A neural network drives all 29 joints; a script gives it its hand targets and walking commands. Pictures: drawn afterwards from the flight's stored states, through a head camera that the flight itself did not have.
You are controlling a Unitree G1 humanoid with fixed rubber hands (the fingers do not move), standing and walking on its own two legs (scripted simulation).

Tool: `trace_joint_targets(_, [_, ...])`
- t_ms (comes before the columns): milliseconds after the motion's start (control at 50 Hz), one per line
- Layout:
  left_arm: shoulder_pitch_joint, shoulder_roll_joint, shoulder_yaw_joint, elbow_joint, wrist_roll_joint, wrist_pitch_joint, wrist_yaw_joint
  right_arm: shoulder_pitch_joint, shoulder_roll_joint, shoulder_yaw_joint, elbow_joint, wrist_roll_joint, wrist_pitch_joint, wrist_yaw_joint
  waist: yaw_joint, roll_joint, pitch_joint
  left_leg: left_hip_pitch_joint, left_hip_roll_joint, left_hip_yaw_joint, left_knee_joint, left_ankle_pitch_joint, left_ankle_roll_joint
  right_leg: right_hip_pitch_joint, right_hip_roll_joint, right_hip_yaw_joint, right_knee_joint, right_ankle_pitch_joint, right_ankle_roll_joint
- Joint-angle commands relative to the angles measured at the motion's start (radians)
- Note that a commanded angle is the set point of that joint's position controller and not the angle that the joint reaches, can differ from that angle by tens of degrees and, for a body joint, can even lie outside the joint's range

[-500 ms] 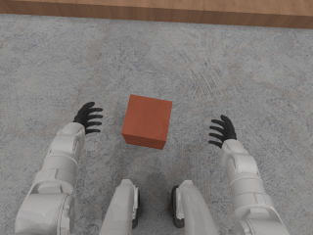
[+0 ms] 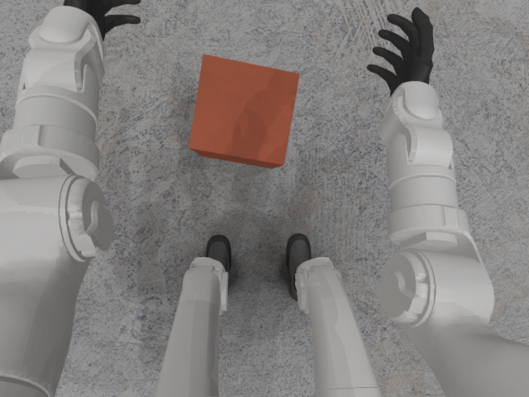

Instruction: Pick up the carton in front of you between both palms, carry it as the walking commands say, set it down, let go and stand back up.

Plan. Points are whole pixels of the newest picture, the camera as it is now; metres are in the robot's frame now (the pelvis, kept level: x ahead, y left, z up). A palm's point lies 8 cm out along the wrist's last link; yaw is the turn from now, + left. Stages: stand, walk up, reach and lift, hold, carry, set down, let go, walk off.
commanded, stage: reach and lift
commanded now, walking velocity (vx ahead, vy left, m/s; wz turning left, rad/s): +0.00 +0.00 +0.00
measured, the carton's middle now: (243, 121) +0.53 +0.03 -0.53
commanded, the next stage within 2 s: none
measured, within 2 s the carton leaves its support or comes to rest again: leaves its support in 1.76 s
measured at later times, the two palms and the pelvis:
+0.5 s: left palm (146, 89) +0.54 +0.21 -0.32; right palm (348, 118) +0.50 -0.17 -0.32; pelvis -0.02 -0.02 -0.15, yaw -2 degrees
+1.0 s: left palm (173, 104) +0.55 +0.19 -0.47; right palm (325, 129) +0.50 -0.17 -0.47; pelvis -0.04 -0.01 -0.28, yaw -4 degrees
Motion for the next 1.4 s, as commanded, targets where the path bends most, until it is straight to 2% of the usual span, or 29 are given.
trace_joint_targets(0, [-0.241,0.092,0.039,-0.107,0.037,-0.031,-0.010,-0.142,-0.057,-0.026,-0.115,-0.032,-0.036,0.017,0.000,0.148,-1.121,0.858,-0.030,-0.021,-0.020,0.644,-0.039,0.296,0.101,-0.088,-0.028,0.341,0.025])
trace_joint_targets(60, [-0.202,0.052,0.073,-0.115,0.065,-0.047,-0.015,-0.115,-0.031,-0.055,-0.111,-0.065,-0.061,0.034,0.008,0.143,-1.076,0.813,-0.023,-0.037,0.011,0.733,-0.037,0.207,0.104,-0.084,-0.004,0.380,0.031])
trace_joint_targets(100, [-0.176,0.030,0.094,-0.116,0.080,-0.058,-0.014,-0.106,-0.018,-0.070,-0.103,-0.083,-0.078,0.043,0.015,0.134,-1.041,0.752,-0.021,-0.045,0.041,0.748,-0.037,0.151,0.106,-0.081,0.027,0.383,0.036])
trace_joint_targets(240, [-0.134,0.017,0.109,-0.086,0.077,-0.092,0.017,-0.116,-0.008,-0.085,-0.046,-0.096,-0.115,0.039,0.033,0.085,-0.984,0.379,-0.034,-0.024,0.215,0.550,-0.048,0.046,0.110,-0.071,0.243,0.323,0.053])
trace_joint_targets(340, [-0.226,0.102,0.029,-0.107,-0.002,-0.106,0.048,-0.199,-0.054,-0.013,-0.030,-0.019,-0.117,0.007,0.041,0.074,-1.084,0.207,-0.041,0.011,0.394,0.423,-0.053,0.067,0.110,-0.067,0.437,0.318,0.056])
trace_joint_targets(460, [-0.377,0.199,-0.128,-0.097,-0.138,-0.093,0.075,-0.338,-0.142,0.090,-0.004,0.111,-0.095,-0.036,0.034,0.122,-1.205,0.153,-0.023,0.039,0.599,0.272,-0.060,0.031,0.098,-0.093,0.642,0.217,0.043])
trace_joint_targets(480, [-0.373,0.198,-0.160,-0.092,-0.171,-0.092,0.082,-0.375,-0.162,0.097,0.002,0.127,-0.094,-0.044,0.041,0.112,-1.202,0.007,-0.023,0.059,0.595,0.157,-0.062,0.141,0.089,-0.088,0.680,0.215,0.028])
trace_joint_targets(500, [-0.421,0.221,-0.190,-0.056,-0.182,-0.085,0.080,-0.385,-0.151,0.106,0.036,0.141,-0.085,-0.044,0.020,0.117,-1.165,0.045,-0.010,0.039,0.626,0.119,-0.058,0.047,0.086,-0.101,0.699,0.145,0.038])
trace_joint_targets(540, [-0.464,0.214,-0.212,-0.048,-0.201,-0.073,0.075,-0.419,-0.168,0.110,0.051,0.153,-0.076,-0.041,0.018,0.151,-1.133,0.100,-0.004,0.036,0.679,0.141,-0.063,-0.071,0.086,-0.111,0.731,0.099,0.035])
trace_joint_targets(600, [-0.524,0.242,-0.238,-0.032,-0.223,-0.068,0.078,-0.494,-0.205,0.120,0.073,0.178,-0.077,-0.044,0.022,0.170,-1.136,0.105,0.006,0.033,0.739,0.097,-0.060,-0.093,0.082,-0.119,0.801,0.048,0.032])
trace_joint_targets(720, [-0.608,0.253,-0.272,0.058,-0.240,-0.069,0.087,-0.597,-0.245,0.117,0.180,0.192,-0.089,-0.036,0.013,0.154,-0.977,0.035,0.021,-0.005,0.819,0.004,-0.047,-0.198,0.069,-0.124,0.905,-0.037,0.029])
trace_joint_targets(760, [-0.627,0.250,-0.284,0.083,-0.245,-0.075,0.089,-0.620,-0.254,0.117,0.216,0.193,-0.099,-0.029,0.011,0.148,-0.930,0.013,0.025,-0.017,0.846,-0.002,-0.044,-0.220,0.066,-0.123,0.937,-0.040,0.028])
trace_joint_targets(800, [-0.656,0.246,-0.277,0.073,-0.254,-0.085,0.090,-0.645,-0.261,0.125,0.239,0.189,-0.113,-0.021,0.024,0.122,-0.870,-0.073,0.025,-0.021,0.863,-0.011,-0.040,-0.206,0.064,-0.112,0.965,-0.041,0.023])
trace_joint_targets(900, [-0.649,0.280,-0.278,0.093,-0.279,-0.113,0.095,-0.670,-0.252,0.153,0.241,0.186,-0.136,-0.023,0.042,0.050,-0.886,-0.057,0.025,-0.032,0.933,0.098,-0.030,-0.155,0.072,-0.110,1.032,0.060,0.029])
trace_joint_targets(920, [-0.647,0.286,-0.284,0.098,-0.280,-0.117,0.094,-0.677,-0.242,0.157,0.229,0.192,-0.139,-0.025,0.041,0.048,-0.888,-0.048,0.024,-0.033,0.942,0.107,-0.027,-0.162,0.075,-0.111,1.038,0.070,0.031])
trace_joint_targets(1020, [-0.617,0.275,-0.314,0.085,-0.284,-0.127,0.087,-0.620,-0.182,0.196,0.222,0.243,-0.143,-0.035,0.075,0.076,-0.942,-0.006,0.026,-0.011,0.976,0.199,-0.032,-0.111,0.097,-0.114,1.061,0.153,0.031])
trace_joint_targets(1060, [-0.602,0.257,-0.317,0.071,-0.282,-0.123,0.086,-0.583,-0.182,0.188,0.232,0.242,-0.142,-0.040,0.070,0.103,-0.951,0.026,0.023,-0.010,0.975,0.215,-0.035,-0.137,0.104,-0.121,1.058,0.152,0.029])
trace_joint_targets(1140, [-0.573,0.214,-0.318,0.090,-0.273,-0.112,0.079,-0.542,-0.192,0.141,0.263,0.199,-0.142,-0.043,0.036,0.121,-0.839,-0.017,0.020,-0.024,0.963,0.167,-0.036,-0.228,0.107,-0.126,1.045,0.096,0.027])
trace_joint_targets(1200, [-0.581,0.198,-0.319,0.092,-0.271,-0.111,0.076,-0.557,-0.194,0.119,0.260,0.173,-0.146,-0.041,0.027,0.116,-0.793,-0.065,0.021,-0.027,0.952,0.124,-0.035,-0.233,0.109,-0.123,1.041,0.074,0.023])
trace_joint_targets(1280, [-0.609,0.160,-0.342,0.099,-0.277,-0.109,0.072,-0.605,-0.156,0.131,0.252,0.173,-0.144,-0.033,0.038,0.106,-0.770,-0.095,0.020,-0.022,0.937,0.067,-0.035,-0.203,0.113,-0.119,1.035,0.047,0.019])
trace_joint_targets(1360, [-0.645,0.063,-0.353,0.110,-0.261,-0.101,0.059,-0.668,-0.049,0.147,0.253,0.166,-0.135,-0.016,0.062,0.089,-0.731,-0.120,0.011,-0.017,0.922,0.002,-0.032,-0.164,0.127,-0.119,1.027,0.014,0.016])
trace_joint_targets(1380, [-0.673,-0.040,-0.370,0.112,-0.262,-0.092,0.041,-0.698,0.033,0.148,0.248,0.153,-0.128,-0.003,0.053,0.088,-0.725,-0.125,0.005,-0.017,0.924,-0.009,-0.030,-0.149,0.135,-0.118,1.027,0.005,0.012])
